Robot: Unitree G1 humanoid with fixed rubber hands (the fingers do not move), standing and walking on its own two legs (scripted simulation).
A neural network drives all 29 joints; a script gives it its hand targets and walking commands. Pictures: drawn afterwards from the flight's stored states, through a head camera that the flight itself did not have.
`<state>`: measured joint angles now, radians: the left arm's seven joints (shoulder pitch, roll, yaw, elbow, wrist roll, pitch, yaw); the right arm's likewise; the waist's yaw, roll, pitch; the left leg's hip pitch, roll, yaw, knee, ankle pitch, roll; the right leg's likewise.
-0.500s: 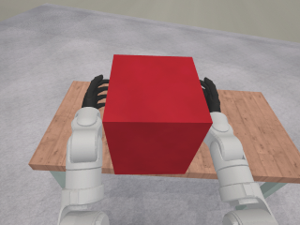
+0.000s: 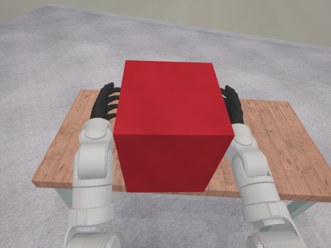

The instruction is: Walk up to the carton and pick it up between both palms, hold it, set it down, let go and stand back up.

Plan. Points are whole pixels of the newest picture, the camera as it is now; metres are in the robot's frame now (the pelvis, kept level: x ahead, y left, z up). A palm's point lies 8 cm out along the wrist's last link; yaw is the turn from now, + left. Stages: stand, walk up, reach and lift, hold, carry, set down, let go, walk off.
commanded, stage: hold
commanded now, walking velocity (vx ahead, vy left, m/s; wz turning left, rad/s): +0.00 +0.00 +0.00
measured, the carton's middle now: (167, 130) +0.37 -0.02 +0.11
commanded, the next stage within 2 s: set down in 0.64 s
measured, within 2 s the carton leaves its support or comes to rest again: neither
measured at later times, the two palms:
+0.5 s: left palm (101, 118) +0.36 +0.13 +0.17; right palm (232, 121) +0.35 -0.17 +0.16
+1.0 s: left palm (105, 124) +0.37 +0.12 +0.14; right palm (232, 124) +0.35 -0.17 +0.14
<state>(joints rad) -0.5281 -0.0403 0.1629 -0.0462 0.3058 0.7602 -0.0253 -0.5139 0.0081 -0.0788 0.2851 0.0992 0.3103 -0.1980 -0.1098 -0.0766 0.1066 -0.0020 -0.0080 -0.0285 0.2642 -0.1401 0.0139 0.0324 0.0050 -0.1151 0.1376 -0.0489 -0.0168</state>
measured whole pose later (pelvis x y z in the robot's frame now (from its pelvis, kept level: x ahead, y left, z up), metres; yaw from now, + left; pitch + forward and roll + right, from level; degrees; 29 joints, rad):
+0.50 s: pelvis +0.00 +0.00 +0.00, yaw +0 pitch -7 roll -1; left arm -0.53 -0.04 0.16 -0.04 0.31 0.76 -0.03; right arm -0.51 0.01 -0.08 0.28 0.10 0.31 -0.20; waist -0.11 -0.08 0.11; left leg 0.00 -0.01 -0.03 0.26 -0.14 0.01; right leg 0.03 0.01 -0.11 0.14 -0.05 -0.02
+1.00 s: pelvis +0.01 +0.00 +0.00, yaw +0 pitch -8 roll -1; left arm -0.45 -0.05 0.15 0.12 0.32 0.48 -0.03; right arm -0.46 0.06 -0.16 0.38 -0.01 0.06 -0.14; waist -0.08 -0.04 0.11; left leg 0.05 -0.01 -0.02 0.24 -0.15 0.01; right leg 0.06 0.00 -0.10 0.15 -0.08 -0.01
